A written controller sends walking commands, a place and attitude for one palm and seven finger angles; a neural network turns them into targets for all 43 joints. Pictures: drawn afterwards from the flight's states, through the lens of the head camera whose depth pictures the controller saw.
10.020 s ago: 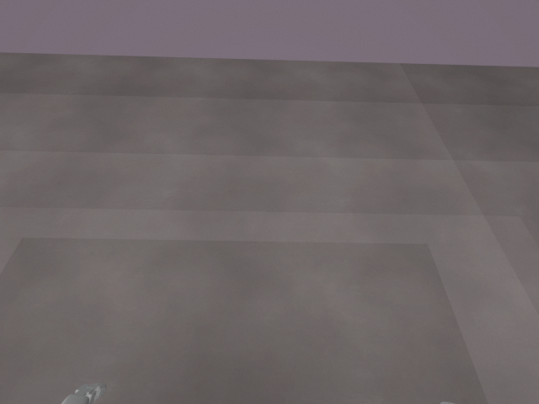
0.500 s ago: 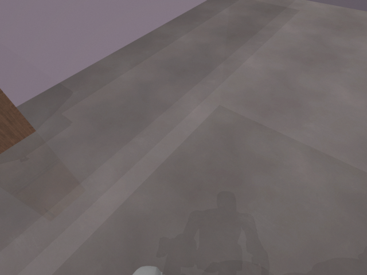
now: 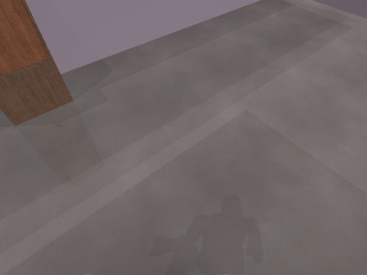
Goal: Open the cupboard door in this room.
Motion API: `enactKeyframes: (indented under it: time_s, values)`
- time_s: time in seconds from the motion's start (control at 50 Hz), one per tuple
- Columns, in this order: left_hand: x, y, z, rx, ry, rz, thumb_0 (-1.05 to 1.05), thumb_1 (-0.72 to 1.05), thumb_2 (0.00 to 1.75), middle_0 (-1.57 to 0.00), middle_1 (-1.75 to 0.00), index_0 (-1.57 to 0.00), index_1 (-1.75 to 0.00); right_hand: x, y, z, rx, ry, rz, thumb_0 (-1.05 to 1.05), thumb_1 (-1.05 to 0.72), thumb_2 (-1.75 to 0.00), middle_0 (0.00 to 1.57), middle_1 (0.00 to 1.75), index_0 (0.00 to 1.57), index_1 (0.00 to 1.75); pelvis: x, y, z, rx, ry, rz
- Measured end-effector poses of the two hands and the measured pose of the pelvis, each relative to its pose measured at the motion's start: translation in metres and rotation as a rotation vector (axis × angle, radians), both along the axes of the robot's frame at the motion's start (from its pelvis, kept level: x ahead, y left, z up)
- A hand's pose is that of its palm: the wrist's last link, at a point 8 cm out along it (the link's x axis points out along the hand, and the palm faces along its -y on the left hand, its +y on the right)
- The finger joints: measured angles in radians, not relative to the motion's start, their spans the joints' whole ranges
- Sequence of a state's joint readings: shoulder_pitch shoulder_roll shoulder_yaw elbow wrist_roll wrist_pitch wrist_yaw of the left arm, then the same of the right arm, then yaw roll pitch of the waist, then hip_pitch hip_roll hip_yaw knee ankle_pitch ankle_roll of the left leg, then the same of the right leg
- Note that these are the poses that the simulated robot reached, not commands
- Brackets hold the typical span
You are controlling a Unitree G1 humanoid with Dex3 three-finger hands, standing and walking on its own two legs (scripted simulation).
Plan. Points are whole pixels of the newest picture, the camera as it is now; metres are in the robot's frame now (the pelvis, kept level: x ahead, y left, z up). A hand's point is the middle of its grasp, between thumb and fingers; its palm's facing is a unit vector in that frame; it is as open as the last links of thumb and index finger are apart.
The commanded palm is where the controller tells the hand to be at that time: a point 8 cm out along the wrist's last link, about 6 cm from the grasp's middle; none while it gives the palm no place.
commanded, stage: turn or walk to find it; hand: left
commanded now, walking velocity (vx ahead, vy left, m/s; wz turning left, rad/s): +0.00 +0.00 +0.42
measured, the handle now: out of the picture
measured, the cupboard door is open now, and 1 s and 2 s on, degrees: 0 0 0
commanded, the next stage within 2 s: stand and wait in 0.40 s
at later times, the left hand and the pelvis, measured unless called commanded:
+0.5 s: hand out of the picture -0.04 +0.18 -0.17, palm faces +0.26 -0.93 -0.25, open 7.4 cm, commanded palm none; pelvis -0.03 -0.02 +0.00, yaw +14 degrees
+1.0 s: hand out of the picture -0.06 +0.17 -0.17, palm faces +0.35 -0.91 -0.24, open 7.4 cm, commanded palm none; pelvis -0.05 -0.02 -0.01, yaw +19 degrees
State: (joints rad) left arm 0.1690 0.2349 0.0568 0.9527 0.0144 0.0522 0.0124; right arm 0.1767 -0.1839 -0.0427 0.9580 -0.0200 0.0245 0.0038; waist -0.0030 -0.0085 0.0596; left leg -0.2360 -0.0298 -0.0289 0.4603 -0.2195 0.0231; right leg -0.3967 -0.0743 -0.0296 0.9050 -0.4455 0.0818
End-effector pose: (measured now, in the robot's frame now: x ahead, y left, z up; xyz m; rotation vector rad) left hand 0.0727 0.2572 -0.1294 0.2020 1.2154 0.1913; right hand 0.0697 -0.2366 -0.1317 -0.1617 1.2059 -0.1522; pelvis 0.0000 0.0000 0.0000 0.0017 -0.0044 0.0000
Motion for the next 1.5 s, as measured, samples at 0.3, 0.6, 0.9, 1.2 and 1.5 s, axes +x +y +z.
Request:
enactKeyframes:
  time_s: [0.3,0.6,0.9,1.2,1.5]
  values:
    - [-0.045,-0.055,0.017,0.021,-0.06,0.101,0.0,0.9,0.9,-0.2,-0.3,-0.2,-0.3,-0.027,-0.054,-0.021,0.024,0.129,0.071,0.0,-0.91,-0.9,0.19,0.3,0.2,0.3,-0.018,-0.04,0.0,0.037,-0.015,0.151]
    - [-0.174,-0.015,-0.027,-0.04,0.146,0.317,0.0,0.9,0.9,-0.2,-0.3,-0.2,-0.3,0.031,0.011,-0.007,-0.051,0.02,0.288,0.0,-0.91,-0.9,0.19,0.3,0.2,0.3,-0.039,-0.003,-0.013,0.008,-0.01,0.252]
    - [-0.168,-0.024,-0.011,-0.05,0.104,0.331,0.0,0.9,0.9,-0.2,-0.3,-0.2,-0.3,0.017,0.042,-0.008,0.031,-0.001,0.304,-0.01,-0.92,-0.9,0.2,0.3,0.21,0.3,-0.051,-0.003,-0.001,0.019,-0.012,0.291]
    - [-0.201,-0.058,0.0,-0.043,0.046,0.423,0.0,0.91,0.9,-0.2,-0.3,-0.2,-0.3,-0.027,-0.008,-0.014,-0.002,0.184,0.344,0.0,-0.91,-0.9,0.19,0.3,0.2,0.3,-0.058,-0.022,0.003,0.018,-0.012,0.407]
    - [-0.275,-0.024,-0.027,-0.142,0.268,0.565,0.0,0.9,0.9,-0.2,-0.3,-0.2,-0.3,0.027,0.095,-0.005,-0.032,0.049,0.486,0.0,-0.91,-0.9,0.19,0.3,0.2,0.3,-0.054,0.042,-0.007,-0.007,-0.01,0.482]
